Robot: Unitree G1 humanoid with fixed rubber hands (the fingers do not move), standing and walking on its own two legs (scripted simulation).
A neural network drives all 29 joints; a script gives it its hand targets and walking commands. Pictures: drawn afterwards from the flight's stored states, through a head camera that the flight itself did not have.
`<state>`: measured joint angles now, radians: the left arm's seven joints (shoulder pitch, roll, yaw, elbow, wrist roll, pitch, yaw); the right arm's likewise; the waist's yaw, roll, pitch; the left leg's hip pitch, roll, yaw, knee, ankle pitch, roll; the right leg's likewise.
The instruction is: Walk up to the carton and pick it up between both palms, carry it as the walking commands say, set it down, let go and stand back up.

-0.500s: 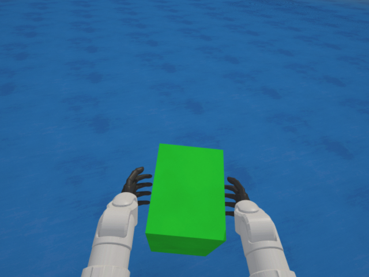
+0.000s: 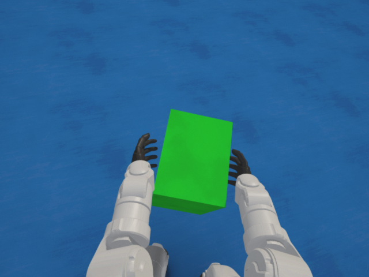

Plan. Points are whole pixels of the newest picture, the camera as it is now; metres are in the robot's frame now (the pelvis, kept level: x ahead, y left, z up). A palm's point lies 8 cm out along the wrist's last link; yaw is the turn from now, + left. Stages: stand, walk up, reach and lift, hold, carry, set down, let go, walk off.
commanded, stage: set down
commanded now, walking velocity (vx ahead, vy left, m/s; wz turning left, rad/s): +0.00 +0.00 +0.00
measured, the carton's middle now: (187, 168) +0.39 +0.03 -0.11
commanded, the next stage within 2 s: none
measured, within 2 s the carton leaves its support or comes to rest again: neither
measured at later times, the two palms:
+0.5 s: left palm (146, 183) +0.33 +0.14 -0.13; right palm (230, 185) +0.36 -0.10 -0.14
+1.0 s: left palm (143, 186) +0.35 +0.16 -0.21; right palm (218, 190) +0.38 -0.08 -0.22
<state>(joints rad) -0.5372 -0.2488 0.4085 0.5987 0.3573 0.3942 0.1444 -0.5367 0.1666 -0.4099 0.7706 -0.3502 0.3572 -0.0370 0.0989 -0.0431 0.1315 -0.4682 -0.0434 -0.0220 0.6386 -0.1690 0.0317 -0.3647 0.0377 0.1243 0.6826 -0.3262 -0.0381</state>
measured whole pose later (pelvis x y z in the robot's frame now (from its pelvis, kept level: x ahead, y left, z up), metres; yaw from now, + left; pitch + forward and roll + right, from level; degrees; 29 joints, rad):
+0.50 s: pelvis -0.01 -0.04 -0.07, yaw +2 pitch +22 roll -1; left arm -0.51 -0.24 0.41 0.53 0.28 0.13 0.16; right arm -0.57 0.18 -0.28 0.72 -0.20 0.15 -0.19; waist 0.10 -0.06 -0.03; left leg -1.15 -0.04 -0.09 1.02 -0.26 -0.02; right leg -1.04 0.08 0.05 1.09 -0.44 0.00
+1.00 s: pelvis +0.00 -0.04 -0.13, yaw -1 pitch +34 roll -3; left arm -0.57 -0.16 0.41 0.57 0.20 0.12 0.08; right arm -0.57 0.21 -0.23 0.67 -0.14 0.12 -0.29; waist 0.13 -0.05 -0.13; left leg -1.51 -0.02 -0.10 1.29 -0.37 -0.03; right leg -1.38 0.12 0.03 1.33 -0.54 0.01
